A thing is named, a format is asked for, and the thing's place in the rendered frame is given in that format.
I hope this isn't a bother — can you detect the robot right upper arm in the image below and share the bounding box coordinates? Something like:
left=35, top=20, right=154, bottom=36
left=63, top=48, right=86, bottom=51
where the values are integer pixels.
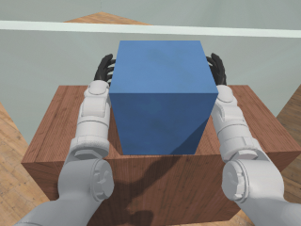
left=221, top=159, right=301, bottom=226

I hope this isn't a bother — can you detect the right robot hand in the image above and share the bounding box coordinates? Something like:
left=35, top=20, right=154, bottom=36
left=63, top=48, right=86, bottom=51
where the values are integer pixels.
left=206, top=53, right=227, bottom=86

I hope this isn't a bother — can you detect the carton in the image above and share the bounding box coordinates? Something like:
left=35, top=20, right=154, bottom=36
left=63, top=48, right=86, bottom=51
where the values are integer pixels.
left=108, top=40, right=219, bottom=155

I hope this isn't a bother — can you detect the robot left upper arm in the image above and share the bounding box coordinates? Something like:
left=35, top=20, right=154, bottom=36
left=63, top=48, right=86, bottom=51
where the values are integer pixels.
left=12, top=158, right=115, bottom=226

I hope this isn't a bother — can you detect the robot left forearm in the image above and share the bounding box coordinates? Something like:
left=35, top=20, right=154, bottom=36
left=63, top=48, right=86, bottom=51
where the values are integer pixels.
left=57, top=80, right=111, bottom=195

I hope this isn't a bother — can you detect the robot right forearm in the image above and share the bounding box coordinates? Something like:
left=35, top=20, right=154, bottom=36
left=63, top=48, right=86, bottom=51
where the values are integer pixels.
left=211, top=85, right=284, bottom=193

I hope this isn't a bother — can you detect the pedestal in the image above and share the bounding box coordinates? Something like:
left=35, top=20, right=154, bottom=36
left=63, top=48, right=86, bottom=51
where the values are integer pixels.
left=21, top=85, right=301, bottom=226

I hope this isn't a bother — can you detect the left robot hand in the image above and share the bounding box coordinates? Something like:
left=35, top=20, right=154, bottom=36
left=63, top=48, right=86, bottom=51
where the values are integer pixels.
left=93, top=54, right=116, bottom=87

